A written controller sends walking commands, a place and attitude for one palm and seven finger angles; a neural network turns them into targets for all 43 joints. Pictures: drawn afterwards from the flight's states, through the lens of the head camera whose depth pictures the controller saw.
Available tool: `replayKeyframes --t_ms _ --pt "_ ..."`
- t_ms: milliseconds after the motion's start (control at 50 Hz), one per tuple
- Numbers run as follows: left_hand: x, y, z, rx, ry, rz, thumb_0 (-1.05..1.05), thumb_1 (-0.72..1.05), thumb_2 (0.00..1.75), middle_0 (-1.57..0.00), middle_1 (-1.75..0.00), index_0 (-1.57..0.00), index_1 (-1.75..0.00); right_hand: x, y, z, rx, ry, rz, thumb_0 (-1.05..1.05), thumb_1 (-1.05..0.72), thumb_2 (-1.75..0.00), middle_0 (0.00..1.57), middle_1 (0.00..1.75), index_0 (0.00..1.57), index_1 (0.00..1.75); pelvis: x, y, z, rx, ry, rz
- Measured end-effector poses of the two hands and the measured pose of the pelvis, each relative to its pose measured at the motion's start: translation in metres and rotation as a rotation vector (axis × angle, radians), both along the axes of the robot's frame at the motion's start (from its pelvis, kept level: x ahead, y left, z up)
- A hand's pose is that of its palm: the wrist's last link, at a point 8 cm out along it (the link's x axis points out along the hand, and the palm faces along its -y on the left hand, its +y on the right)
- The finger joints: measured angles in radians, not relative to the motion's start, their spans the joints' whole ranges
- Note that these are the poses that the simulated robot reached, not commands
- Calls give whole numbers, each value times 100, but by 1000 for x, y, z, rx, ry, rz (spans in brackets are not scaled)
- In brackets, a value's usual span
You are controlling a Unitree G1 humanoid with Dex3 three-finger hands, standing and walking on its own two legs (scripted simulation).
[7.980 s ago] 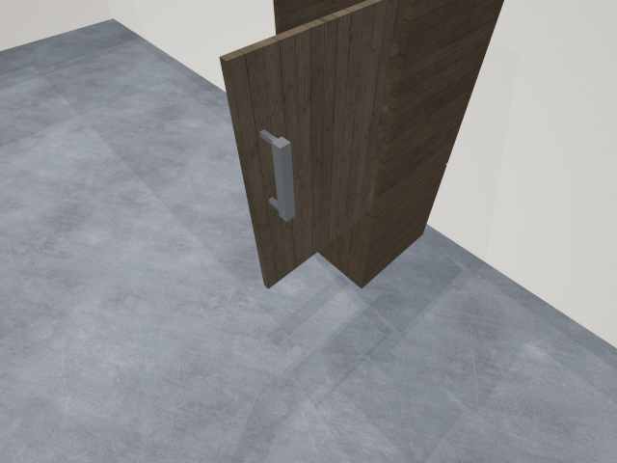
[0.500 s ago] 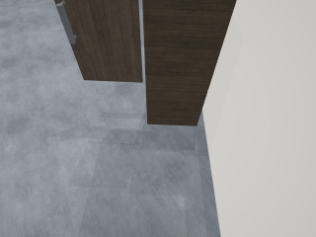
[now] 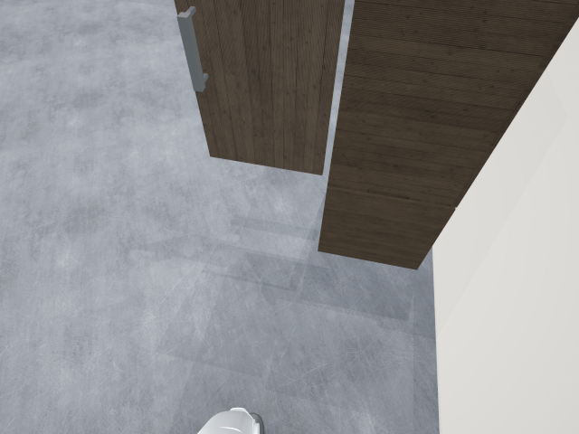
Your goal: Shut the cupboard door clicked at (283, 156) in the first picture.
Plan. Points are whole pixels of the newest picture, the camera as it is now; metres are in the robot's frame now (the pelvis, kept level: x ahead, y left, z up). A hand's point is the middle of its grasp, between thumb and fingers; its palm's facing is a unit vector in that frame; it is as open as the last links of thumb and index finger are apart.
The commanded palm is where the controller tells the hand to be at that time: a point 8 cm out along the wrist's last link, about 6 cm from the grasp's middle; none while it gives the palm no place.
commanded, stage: take the last steps up to it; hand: left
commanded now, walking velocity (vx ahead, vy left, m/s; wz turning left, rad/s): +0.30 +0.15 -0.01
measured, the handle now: (195, 50) +0.87 +0.32 +0.04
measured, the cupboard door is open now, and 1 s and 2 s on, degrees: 90 90 90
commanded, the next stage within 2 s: come to a stop and stand still in 0.72 s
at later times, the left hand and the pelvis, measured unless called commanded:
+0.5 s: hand (186, 340) +0.26 +0.21 -0.14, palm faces +0.01 -0.97 -0.23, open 7.3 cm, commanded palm none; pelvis +0.18 +0.03 +0.01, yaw -2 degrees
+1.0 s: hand (146, 295) +0.35 +0.32 -0.17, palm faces +0.02 -0.98 -0.18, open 7.4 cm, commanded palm none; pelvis +0.34 +0.14 +0.01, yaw -3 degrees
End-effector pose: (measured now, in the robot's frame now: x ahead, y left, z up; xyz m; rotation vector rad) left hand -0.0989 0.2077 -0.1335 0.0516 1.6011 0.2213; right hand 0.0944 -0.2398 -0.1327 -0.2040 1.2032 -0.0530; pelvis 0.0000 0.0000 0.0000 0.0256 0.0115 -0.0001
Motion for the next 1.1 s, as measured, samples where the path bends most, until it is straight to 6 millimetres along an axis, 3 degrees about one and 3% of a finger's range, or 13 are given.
replayKeyframes --t_ms 40,80,180,300,400,480,580,720,820,880,940,1020,1100 --pt "12 16 -11 -7 33 1 1 90 90 -21 -30 -21 -30 25 14 -5 -16 -63 0 0 -91 -89 19 30 20 30 14 13 -10 -15 -5 6" --pt "39 32 -15 9 14 -14 1 90 90 -21 -30 -21 -30 37 26 -4 -17 -78 -8 0 -91 -89 19 30 20 30 24 19 -10 -5 -10 -5" --pt "146 59 -1 57 -188 -75 1 91 90 -20 -30 -20 -30 41 42 2 -8 -45 -66 -1 -94 -89 20 30 21 30 54 31 5 9 -6 -16" --pt "271 62 25 83 -410 -158 1 91 90 -20 -29 -20 -30 36 40 -2 12 57 -106 -1 -94 -89 20 30 21 30 96 37 14 26 -7 -28" --pt "342 54 28 102 -513 -208 0 91 90 -20 -29 -20 -30 35 38 -21 47 163 -143 0 -93 -89 20 30 20 30 139 30 3 40 -14 -35" --pt "351 50 27 91 -473 -190 0 91 90 -20 -30 -20 -30 57 39 -15 48 212 -154 0 -92 -89 20 30 20 30 169 30 9 12 -20 -33" --pt "339 63 31 90 -337 -146 0 94 90 -21 -30 -21 -30 111 46 5 42 178 -157 1 -92 -89 19 30 20 30 208 37 24 8 4 -28" --pt "318 86 21 44 -150 -63 0 92 90 -21 -30 -21 -30 208 80 11 37 118 -81 1 -92 -89 19 30 20 30 262 70 24 1 5 -4" --pt "322 115 -6 -5 -34 -18 0 91 90 -21 -30 -21 -30 286 116 2 0 9 -29 0 -91 -89 19 30 20 30 307 110 1 -39 1 -14" --pt "348 136 -18 -5 -13 -45 1 91 90 -21 -30 -20 -30 309 136 2 -27 -29 -41 0 -91 -89 19 30 20 30 322 125 -5 -23 -5 -25" --pt "393 152 -15 9 -72 -74 1 91 90 -20 -30 -20 -30 319 152 8 -32 -25 -62 0 -92 -89 19 30 20 30 334 135 3 -18 1 -41" --pt "456 166 -8 18 -178 -123 1 91 90 -20 -29 -20 -30 327 159 16 -51 -24 -104 -1 -94 -89 20 30 21 30 344 145 11 -28 11 -67" --pt "511 176 -2 30 -274 -176 0 91 90 -20 -29 -20 -30 322 155 21 -71 -9 -148 -1 -93 -89 20 30 21 30 349 148 15 -45 16 -87"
